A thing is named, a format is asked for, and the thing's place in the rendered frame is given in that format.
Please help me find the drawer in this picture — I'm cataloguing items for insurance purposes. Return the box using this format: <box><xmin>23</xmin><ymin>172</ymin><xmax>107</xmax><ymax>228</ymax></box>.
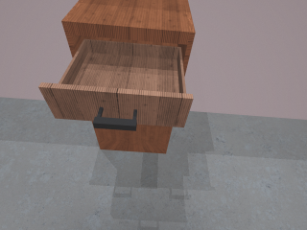
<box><xmin>38</xmin><ymin>39</ymin><xmax>194</xmax><ymax>127</ymax></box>

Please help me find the handle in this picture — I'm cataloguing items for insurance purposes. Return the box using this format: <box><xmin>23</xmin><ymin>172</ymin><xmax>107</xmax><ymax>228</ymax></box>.
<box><xmin>92</xmin><ymin>106</ymin><xmax>137</xmax><ymax>131</ymax></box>

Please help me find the cabinet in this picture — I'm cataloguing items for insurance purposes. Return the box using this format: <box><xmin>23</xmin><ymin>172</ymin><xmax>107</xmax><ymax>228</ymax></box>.
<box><xmin>61</xmin><ymin>0</ymin><xmax>196</xmax><ymax>154</ymax></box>

